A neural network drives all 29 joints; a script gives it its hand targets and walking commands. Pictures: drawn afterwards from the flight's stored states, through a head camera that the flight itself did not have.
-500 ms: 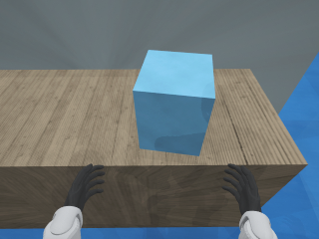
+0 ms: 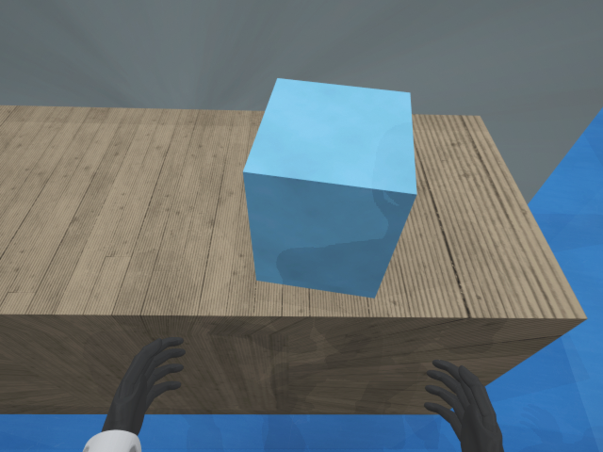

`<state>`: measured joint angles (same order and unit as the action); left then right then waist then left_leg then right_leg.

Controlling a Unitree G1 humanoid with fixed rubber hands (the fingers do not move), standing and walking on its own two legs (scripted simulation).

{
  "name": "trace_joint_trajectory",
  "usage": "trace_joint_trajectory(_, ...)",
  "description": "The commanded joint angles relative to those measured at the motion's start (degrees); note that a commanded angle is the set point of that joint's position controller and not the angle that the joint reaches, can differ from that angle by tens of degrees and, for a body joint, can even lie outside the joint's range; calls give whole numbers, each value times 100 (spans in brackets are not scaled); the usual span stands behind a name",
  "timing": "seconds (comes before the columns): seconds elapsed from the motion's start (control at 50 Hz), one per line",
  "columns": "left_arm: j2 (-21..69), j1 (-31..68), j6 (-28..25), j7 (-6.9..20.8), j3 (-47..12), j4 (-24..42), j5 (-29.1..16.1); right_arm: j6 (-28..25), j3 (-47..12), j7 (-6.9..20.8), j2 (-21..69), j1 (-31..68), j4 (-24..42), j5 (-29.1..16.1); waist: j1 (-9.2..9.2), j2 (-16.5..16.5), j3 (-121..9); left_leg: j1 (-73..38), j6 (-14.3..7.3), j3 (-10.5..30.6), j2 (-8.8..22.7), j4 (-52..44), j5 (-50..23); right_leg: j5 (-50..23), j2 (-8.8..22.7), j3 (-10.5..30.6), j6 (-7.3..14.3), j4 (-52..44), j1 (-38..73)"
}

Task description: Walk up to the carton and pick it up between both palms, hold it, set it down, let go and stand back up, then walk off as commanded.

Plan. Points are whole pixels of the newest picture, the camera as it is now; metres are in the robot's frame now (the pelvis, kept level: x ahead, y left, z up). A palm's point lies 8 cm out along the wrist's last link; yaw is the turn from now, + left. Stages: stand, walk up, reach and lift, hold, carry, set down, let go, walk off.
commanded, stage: set down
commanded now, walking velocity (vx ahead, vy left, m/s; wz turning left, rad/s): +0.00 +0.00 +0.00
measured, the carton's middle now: (328, 192) +0.47 -0.02 +0.05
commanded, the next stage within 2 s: let go in 1.22 s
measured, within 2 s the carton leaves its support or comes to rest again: neither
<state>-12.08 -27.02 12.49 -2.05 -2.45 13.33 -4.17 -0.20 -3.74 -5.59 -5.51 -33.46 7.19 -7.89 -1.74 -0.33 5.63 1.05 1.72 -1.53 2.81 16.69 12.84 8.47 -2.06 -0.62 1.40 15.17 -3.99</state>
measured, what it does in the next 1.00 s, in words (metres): stands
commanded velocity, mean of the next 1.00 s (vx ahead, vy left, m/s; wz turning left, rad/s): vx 0.00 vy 0.00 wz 0.00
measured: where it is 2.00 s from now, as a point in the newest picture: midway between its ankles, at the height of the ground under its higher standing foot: outside the picture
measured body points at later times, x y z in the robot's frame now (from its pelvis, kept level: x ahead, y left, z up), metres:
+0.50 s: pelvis -0.03 -0.01 +0.00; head -0.02 +0.00 +0.45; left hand +0.16 +0.19 -0.03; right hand +0.18 -0.20 -0.02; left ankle -0.04 +0.13 -0.75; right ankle +0.00 -0.10 -0.75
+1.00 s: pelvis -0.01 +0.01 +0.00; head +0.02 +0.01 +0.45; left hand +0.14 +0.25 -0.07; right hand +0.16 -0.20 -0.07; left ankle -0.04 +0.13 -0.75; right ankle +0.00 -0.10 -0.75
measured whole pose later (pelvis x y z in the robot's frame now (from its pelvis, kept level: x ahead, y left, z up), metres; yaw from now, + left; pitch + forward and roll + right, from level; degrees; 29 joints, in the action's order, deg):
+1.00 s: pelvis -0.01 +0.01 +0.00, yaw +2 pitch -1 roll -1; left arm -15.2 -19.3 4.7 -0.1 -1.4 -16.2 -3.0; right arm -11.8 1.6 -1.6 -7.7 -18.7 -26.0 1.9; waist -1.8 0.2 4.8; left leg 5.6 0.8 -3.0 2.2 20.1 13.3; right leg 9.5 -1.3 -0.6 0.9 18.2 -7.7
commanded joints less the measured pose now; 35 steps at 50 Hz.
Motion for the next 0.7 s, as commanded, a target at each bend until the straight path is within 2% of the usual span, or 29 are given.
trace_joint_trajectory(0.0,-779,355,-528,146,300,930,-265,-506,355,-120,-236,297,1266,202,106,-32,-749,135,-50,-186,-408,61,-1903,-1883,265,298,-285,-59,446)
trace_joint_trajectory(0.02,-716,329,-569,125,316,928,-217,-488,326,-93,-221,242,1198,188,43,43,-686,130,-52,-150,-348,58,-2013,-1841,235,242,-256,-9,404)
trace_joint_trajectory(0.04,-697,391,-594,161,257,913,-276,-459,315,-73,-221,280,1182,185,122,-35,-799,149,-72,-158,-330,34,-1975,-1636,211,254,-249,-88,493)
trace_joint_trajectory(0.06,-637,334,-612,153,226,960,-334,-446,271,-42,-206,290,1196,125,96,-7,-964,89,-69,-154,-303,46,-1982,-1468,191,265,-218,-101,423)
trace_joint_trajectory(0.08,-516,332,-536,159,137,262,-253,-310,364,39,-274,273,403,256,147,123,-581,153,-20,-132,-253,-48,-1661,-807,122,128,-168,-129,172)
trace_joint_trajectory(0.1,-577,428,-454,194,137,32,-288,-230,333,54,-263,550,402,303,131,44,-510,204,-35,-209,-207,-99,-1438,-511,100,160,-109,-193,101)
trace_joint_trajectory(0.12,-459,387,-412,135,86,229,-185,-178,375,123,-349,567,426,216,128,123,-561,230,-16,-136,-117,-170,-1479,-448,70,98,-75,-182,224)
trace_joint_trajectory(0.14,-345,392,-289,157,39,-293,-101,-45,423,181,-483,599,-143,301,164,198,-297,350,35,-126,-89,-251,-1156,-93,-23,73,-21,-197,138)
trace_joint_trajectory(0.18,-348,631,-176,168,39,-542,-24,74,428,232,-542,939,-186,359,111,70,-42,772,-80,-144,-36,-480,-396,289,-57,5,-62,-144,334)
trace_joint_trajectory(0.22,-195,967,-110,64,-73,-742,26,134,570,362,-674,1482,-85,481,55,215,-22,1555,-194,61,255,-866,483,374,-235,-132,-106,193,900)
trace_joint_trajectory(0.24,-193,1129,-179,21,-117,-514,-6,70,637,409,-634,1743,73,530,-22,345,-102,1895,-243,91,290,-986,788,358,-277,-159,-131,297,1218)
trace_joint_trajectory(0.26,-175,1268,-123,-6,-77,-1224,54,186,621,473,-667,1982,-566,716,-24,514,254,2149,-249,116,377,-1106,1242,625,-271,-99,-168,396,1262)
trace_joint_trajectory(0.28,-187,1486,-231,-117,-110,-469,-79,57,738,487,-742,2166,71,568,-110,445,-186,2272,-279,216,457,-1149,1241,282,-316,-149,-205,516,1580)
trace_joint_trajectory(0.3,-246,1529,-238,-132,-81,-704,-81,76,697,492,-601,2101,-78,646,-71,450,-159,2348,-325,135,327,-1036,1267,334,-272,-92,-157,493,1515)
trace_joint_trajectory(0.32,-176,1764,-288,-245,-156,-620,-38,13,891,539,-839,2415,-79,681,-132,658,-227,2357,-267,198,432,-1054,1239,377,-309,-168,-146,666,1455)
trace_joint_trajectory(0.34,-369,1824,-319,-263,-53,-673,-63,-23,832,528,-684,2342,-148,717,-100,539,-290,2405,-305,79,340,-949,1196,280,-226,-102,-155,639,1556)
trace_joint_trajectory(0.38,-272,1867,-379,-289,-164,-751,-100,-29,756,517,-592,2185,-321,706,-50,568,-437,2259,-257,-43,246,-866,1017,245,-150,-68,-154,582,1486)
trace_joint_trajectory(0.44,-623,1831,-316,-198,70,-1143,-131,0,673,377,-387,1972,-724,768,-66,63,-532,1393,-182,-421,-153,-363,310,653,297,256,-116,97,611)
trace_joint_trajectory(0.46,-638,1712,-294,-167,128,-1075,-144,-15,614,340,-283,1795,-643,727,-90,-8,-605,1141,-176,-475,-229,-217,-65,491,360,321,-137,0,457)
trace_joint_trajectory(0.48,-728,1631,-273,-102,126,-1005,-194,41,582,271,-218,1608,-714,649,-5,45,-654,974,-132,-538,-293,-133,-216,290,457,421,-199,-30,432)
trace_joint_trajectory(0.5,-934,1605,-341,-54,275,-848,-166,-3,525,191,-196,1447,-733,609,-1,11,-681,808,-196,-510,-381,-46,-486,-36,507,393,-276,-43,468)
trace_joint_trajectory(0.52,-821,1449,-236,16,302,-1096,-50,58,409,146,-118,1413,-1095,619,0,100,-515,782,-130,-496,-325,-62,-593,-238,546,521,-268,-61,383)
trace_joint_trajectory(0.54,-892,1355,-304,53,379,-642,-116,-34,322,103,-56,1191,-839,465,-4,61,-792,605,-131,-513,-403,38,-914,-761,536,514,-338,-22,498)
trace_joint_trajectory(0.58,-748,962,-105,317,496,-1832,86,72,267,17,-214,1046,-1694,591,51,-18,-227,604,-26,-487,-430,-21,-971,-1301,554,526,-419,-35,230)
trace_joint_trajectory(0.6,-886,963,-172,368,583,-1339,69,-49,223,-21,-233,1081,-1311,526,-28,-112,-623,539,-44,-472,-432,46,-1154,-1575,529,510,-435,7,518)
trace_joint_trajectory(0.62,-800,741,-164,463,580,-1767,173,-52,117,-68,-116,828,-1695,579,76,-128,-358,595,16,-447,-496,72,-1098,-1772,519,497,-449,0,500)
trace_joint_trajectory(0.64,-869,869,-201,561,664,-1985,171,-151,138,-113,-144,975,-1742,651,65,-268,-291,608,-34,-441,-467,54,-1055,-1772,512,479,-466,-9,532)
trace_joint_trajectory(0.66,-871,721,-337,546,699,-1597,182,-337,196,-96,-263,909,-1508,570,-22,-265,-604,508,3,-433,-465,69,-1335,-2185,439,402,-461,80,666)
trace_joint_trajectory(0.68,-798,650,-307,620,689,-2219,285,-382,124,-82,-263,958,-2019,714,35,-111,-367,500,81,-425,-454,63,-1275,-2231,401,437,-396,57,592)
